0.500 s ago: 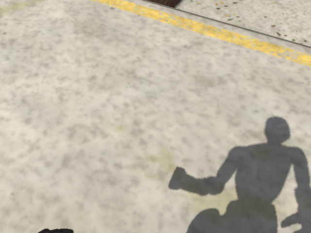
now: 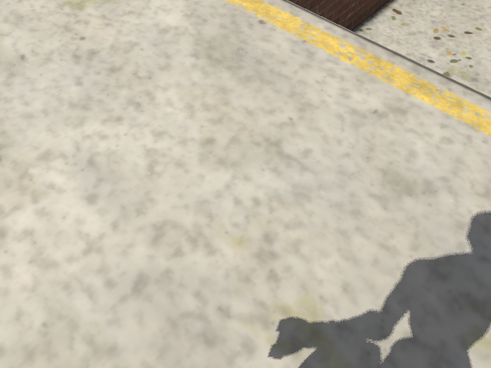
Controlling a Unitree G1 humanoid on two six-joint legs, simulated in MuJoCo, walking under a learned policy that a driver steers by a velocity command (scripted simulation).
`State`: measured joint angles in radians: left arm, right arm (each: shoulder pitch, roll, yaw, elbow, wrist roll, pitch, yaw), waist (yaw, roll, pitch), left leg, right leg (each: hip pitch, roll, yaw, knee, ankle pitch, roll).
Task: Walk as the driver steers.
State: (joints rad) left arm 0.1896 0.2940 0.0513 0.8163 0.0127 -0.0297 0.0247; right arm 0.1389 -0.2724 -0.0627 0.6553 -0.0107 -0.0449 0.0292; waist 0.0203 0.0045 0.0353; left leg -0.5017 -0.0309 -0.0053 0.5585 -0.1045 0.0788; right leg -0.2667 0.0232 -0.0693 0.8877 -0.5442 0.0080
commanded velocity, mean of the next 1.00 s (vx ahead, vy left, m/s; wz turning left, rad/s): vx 0.03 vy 0.00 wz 0.57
